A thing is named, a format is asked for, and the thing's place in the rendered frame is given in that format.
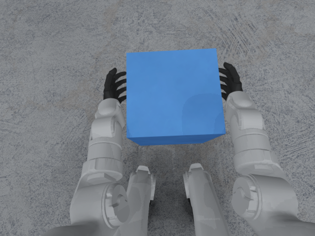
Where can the robot left upper arm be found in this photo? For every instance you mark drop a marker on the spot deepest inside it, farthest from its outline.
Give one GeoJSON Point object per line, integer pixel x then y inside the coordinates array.
{"type": "Point", "coordinates": [96, 210]}

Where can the robot right upper arm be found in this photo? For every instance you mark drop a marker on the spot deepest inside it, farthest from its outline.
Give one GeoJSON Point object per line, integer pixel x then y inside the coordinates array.
{"type": "Point", "coordinates": [269, 206]}

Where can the robot left hand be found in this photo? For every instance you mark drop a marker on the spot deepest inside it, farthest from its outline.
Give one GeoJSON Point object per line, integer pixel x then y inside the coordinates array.
{"type": "Point", "coordinates": [110, 86]}

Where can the carton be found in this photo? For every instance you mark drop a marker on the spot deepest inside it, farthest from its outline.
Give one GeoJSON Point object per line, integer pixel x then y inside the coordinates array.
{"type": "Point", "coordinates": [173, 97]}

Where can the robot thigh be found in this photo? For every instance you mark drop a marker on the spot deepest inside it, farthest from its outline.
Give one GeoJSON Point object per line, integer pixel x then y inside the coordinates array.
{"type": "Point", "coordinates": [140, 191]}
{"type": "Point", "coordinates": [208, 216]}

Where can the left robot forearm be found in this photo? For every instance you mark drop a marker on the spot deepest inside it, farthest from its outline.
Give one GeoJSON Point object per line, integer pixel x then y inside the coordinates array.
{"type": "Point", "coordinates": [105, 144]}

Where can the left robot thigh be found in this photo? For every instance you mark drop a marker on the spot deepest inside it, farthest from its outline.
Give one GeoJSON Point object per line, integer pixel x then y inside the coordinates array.
{"type": "Point", "coordinates": [140, 191]}

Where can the right robot thigh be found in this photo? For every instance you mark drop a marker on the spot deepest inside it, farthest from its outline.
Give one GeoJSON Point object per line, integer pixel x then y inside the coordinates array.
{"type": "Point", "coordinates": [208, 216]}

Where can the right robot forearm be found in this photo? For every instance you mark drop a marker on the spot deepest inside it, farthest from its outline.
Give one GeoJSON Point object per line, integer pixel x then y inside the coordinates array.
{"type": "Point", "coordinates": [253, 154]}

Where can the robot right hand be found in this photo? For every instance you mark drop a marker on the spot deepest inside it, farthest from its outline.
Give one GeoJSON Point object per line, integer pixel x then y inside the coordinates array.
{"type": "Point", "coordinates": [232, 80]}

